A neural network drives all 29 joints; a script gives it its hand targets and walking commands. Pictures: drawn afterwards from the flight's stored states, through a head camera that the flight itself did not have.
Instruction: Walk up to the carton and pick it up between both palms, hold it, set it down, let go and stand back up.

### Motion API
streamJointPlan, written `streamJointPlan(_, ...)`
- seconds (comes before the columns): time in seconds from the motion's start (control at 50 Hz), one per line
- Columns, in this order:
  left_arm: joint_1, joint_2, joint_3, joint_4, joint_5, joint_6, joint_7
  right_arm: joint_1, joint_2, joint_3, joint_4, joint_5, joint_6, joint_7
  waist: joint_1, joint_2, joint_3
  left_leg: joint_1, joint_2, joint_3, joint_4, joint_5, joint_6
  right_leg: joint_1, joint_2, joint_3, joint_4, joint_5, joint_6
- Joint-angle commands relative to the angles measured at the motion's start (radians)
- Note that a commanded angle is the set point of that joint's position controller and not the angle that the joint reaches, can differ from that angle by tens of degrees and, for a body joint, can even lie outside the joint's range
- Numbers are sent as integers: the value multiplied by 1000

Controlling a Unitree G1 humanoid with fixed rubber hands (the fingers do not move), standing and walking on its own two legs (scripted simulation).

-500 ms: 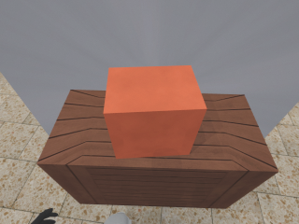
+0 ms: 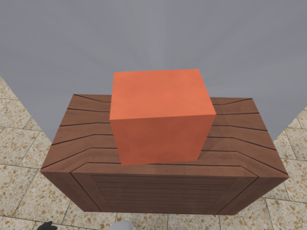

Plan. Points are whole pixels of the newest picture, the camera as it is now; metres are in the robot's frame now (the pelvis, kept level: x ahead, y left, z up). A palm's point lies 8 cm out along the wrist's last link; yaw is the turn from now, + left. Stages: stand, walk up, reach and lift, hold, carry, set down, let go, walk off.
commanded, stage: walk up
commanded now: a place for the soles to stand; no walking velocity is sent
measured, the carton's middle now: (158, 119) +0.47 +0.01 -0.03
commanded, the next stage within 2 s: reach and lift in 0.66 s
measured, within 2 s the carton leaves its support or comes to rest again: neither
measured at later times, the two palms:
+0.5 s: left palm out of the picture +0.11 +0.30 -0.08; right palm out of the picture +0.08 -0.32 -0.08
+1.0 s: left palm (64, 198) +0.21 +0.26 -0.06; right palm out of the picture +0.13 -0.31 -0.07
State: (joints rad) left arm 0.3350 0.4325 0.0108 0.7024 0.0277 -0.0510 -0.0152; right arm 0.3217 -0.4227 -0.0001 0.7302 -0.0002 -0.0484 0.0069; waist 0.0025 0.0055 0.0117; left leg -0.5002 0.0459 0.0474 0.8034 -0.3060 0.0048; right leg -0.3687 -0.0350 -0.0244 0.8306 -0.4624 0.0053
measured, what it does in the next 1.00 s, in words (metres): stands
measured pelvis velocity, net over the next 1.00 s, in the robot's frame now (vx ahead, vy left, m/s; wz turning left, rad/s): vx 0.01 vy -0.01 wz -0.03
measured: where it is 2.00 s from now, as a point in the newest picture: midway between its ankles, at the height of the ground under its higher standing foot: outside the picture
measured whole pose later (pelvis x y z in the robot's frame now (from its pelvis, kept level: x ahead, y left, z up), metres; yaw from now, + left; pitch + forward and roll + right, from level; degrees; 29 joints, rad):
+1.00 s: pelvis +0.01 -0.01 +0.01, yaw -1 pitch +0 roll +0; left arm 0.07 0.34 0.05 0.47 0.03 0.28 0.01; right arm 0.18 -0.39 -0.04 0.87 -0.01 -0.33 0.07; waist 0.00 -0.03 0.08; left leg -0.46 0.07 0.06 0.77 -0.30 -0.02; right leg -0.33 -0.01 -0.01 0.78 -0.45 0.00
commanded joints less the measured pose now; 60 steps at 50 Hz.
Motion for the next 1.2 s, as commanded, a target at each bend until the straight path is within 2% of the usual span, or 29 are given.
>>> streamJointPlan(0.0, 7, 179, 60, -13, -13, -20, 31, -57, -277, -101, 0, -13, -30, -13, 6, 134, -81, 264, 228, -365, -260, 123, 202, -118, -4, 0, -50, -48, -49)
streamJointPlan(0.04, 11, 192, 79, 3, -1, -8, 26, -93, -243, -82, -7, -12, -28, -17, 13, 85, -69, 134, 207, -324, -235, 19, 156, -21, -25, 64, -147, 20, -77)
streamJointPlan(0.1, -37, 237, 86, -7, 6, -14, 17, -127, -197, -74, -22, -5, -25, -18, -7, -87, -3, 47, 32, -82, -109, -105, 51, 0, -121, 264, -312, -20, -144)
streamJointPlan(0.12, -52, 240, 86, 3, -1, -9, 13, -139, -191, -64, -12, -1, -24, -17, -8, -60, 16, 51, 21, -88, -135, -137, 44, -59, -141, 279, -325, -66, -149)
streamJointPlan(0.16, -83, 213, 71, -3, -3, -8, 14, -67, -227, -80, 8, -3, -42, -20, -41, -67, 30, 146, 64, -155, -193, -75, 68, -116, -91, 194, -242, 73, -116)
streamJointPlan(0.2, -57, 217, 78, -21, -8, -10, 17, -38, -278, -85, 6, -14, -47, -20, -16, 10, -97, 180, 120, -228, -179, -7, 111, -53, -54, 131, -152, 98, -96)
streamJointPlan(0.24, -83, 200, 79, -28, -1, -6, 12, -60, -261, -82, 8, -20, -39, -21, -10, 4, -43, 128, 129, -268, -223, -106, 131, -89, -40, 111, -147, -16, -84)
streamJointPlan(0.28, -59, 221, 77, -23, -4, -8, 11, -93, -251, -79, -10, -9, -32, -20, -6, 34, 10, 90, 87, -201, -189, -186, 99, -114, -63, 188, -225, -122, -112)
streamJointPlan(0.32, -44, 237, 82, -10, 0, -18, 11, -121, -218, -72, -15, -7, -30, -19, -7, -131, -11, 24, 19, -87, -80, -113, 53, -9, -138, 295, -335, -35, -150)
streamJointPlan(0.38, -112, 223, 67, -13, -3, -3, 9, -74, -202, -74, 8, -18, -43, -20, -27, -116, -26, 161, 11, -41, -139, -21, 39, -75, -121, 210, -265, 122, -140)
streamJointPlan(0.4, -124, 200, 66, -16, 1, -4, 12, -54, -209, -69, 17, -15, -48, -22, -32, -79, -21, 210, 30, -80, -151, 28, 61, -134, -90, 149, -211, 167, -128)
streamJointPlan(0.44, -96, 169, 63, -23, -19, -2, 12, 15, -280, -95, 18, -20, -59, -29, -39, 148, -108, 313, 215, -372, -266, 169, 159, -153, -24, 46, 24, 194, -49)
streamJointPlan(0.48, -31, 185, 69, -15, -24, 6, 22, -21, -305, -98, 3, -24, -54, -31, -2, 99, -79, 287, 264, -437, -275, 178, 243, -150, -4, 27, 6, -44, -37)
streamJointPlan(0.52, 11, 172, 70, 18, -6, -1, 18, -104, -268, -82, -17, -15, -41, -26, 36, 54, -74, 181, 202, -294, -231, 141, 170, -7, -18, 53, -152, 40, -54)
streamJointPlan(0.54, 27, 208, 83, 11, 2, -9, 16, -138, -238, -71, -29, -10, -34, -22, 60, -7, -100, 66, 139, -211, -130, 116, 115, 89, -75, 184, -254, 75, -91)
streamJointPlan(0.58, -40, 280, 92, -9, 12, -11, 18, -146, -175, -64, -21, -4, -17, -23, 26, -201, 35, -96, -18, 18, 12, -122, 24, 71, -218, 406, -425, -106, -186)
streamJointPlan(0.6, -18, 289, 94, -2, 6, -8, 14, -133, -208, -61, -3, -11, -23, -24, 11, -130, 43, -93, -23, -13, 25, -182, 39, 68, -254, 447, -401, -1, -232)
streamJointPlan(0.64, -83, 248, 87, -1, 1, -8, 10, -93, -193, -68, 10, -13, -41, -21, -20, -117, 13, 36, -9, -5, -85, -50, 45, 15, -189, 273, -284, 303, -198)
streamJointPlan(0.66, -434, 143, 95, -200, 7, 214, 38, -403, -24, -199, 237, -133, -230, 0, -52, -63, 80, 127, 20, 25, -106, -24, -20, -285, 14, -38, -137, 73, 2)
streamJointPlan(0.68, -501, 143, 80, -273, -6, 297, 41, -327, -84, -210, 187, -141, -247, 33, -98, -109, 67, 206, 35, 18, -83, -30, 8, -318, 20, -43, -127, 65, -5)
streamJointPlan(0.72, -457, 114, 81, -337, 38, 353, 36, -261, -97, -196, 204, -125, -271, 40, -91, -135, 16, 400, 19, -3, 12, 11, 3, -427, -29, -11, -187, -49, -71)
streamJointPlan(0.78, -390, 115, 93, -416, 56, 373, 44, -206, -107, -234, 199, -96, -288, 21, -84, -107, -129, 593, 26, -25, -17, 135, -13, -404, -17, -56, -239, 151, -71)
streamJointPlan(0.82, -294, 85, 99, -489, 48, 353, 57, -203, -129, -253, 145, -60, -312, 31, -35, 26, -252, 561, 27, -12, -68, 263, -17, -188, 40, -90, -202, 338, -54)
streamJointPlan(0.9, -180, 28, 113, -463, 43, 309, 66, -216, -191, -231, 74, -8, -351, 60, 19, -20, -281, 603, 28, -37, -104, 444, -31, -115, 69, -91, -252, 439, -30)
streamJointPlan(0.94, -147, 19, 127, -424, 45, 296, 62, -196, -160, -195, 122, 11, -358, 72, 6, -20, -229, 593, -7, -52, -137, 451, -39, -89, 63, -64, -293, 505, -19)
streamJointPlan(0.96, -130, 23, 145, -398, 56, 286, 58, -239, -165, -188, 87, 7, -361, 76, 50, -36, -187, 568, -4, -43, -155, 424, -38, -82, 52, -62, -309, 476, -13)
streamJointPlan(1.06, -211, -35, 138, -359, 33, 255, 53, -247, -99, -163, 88, 13, -345, 83, 29, -73, -42, 502, -9, -11, -257, 249, -4, -73, 48, -38, -367, 375, -12)
streamJointPlan(1.12, -210, -29, 113, -372, 6, 221, 55, -206, -56, -152, 114, 21, -343, 85, -2, -22, -40, 502, -32, -2, -294, 191, -12, -75, 48, -10, -391, 341, -11)
streamJointPlan(1.18, -254, -43, 118, -429, -44, 145, 69, -209, -14, -166, 12, 45, -372, 86, 48, -71, -112, 523, -18, 13, -292, 178, -9, -81, 39, 9, -402, 289, -15)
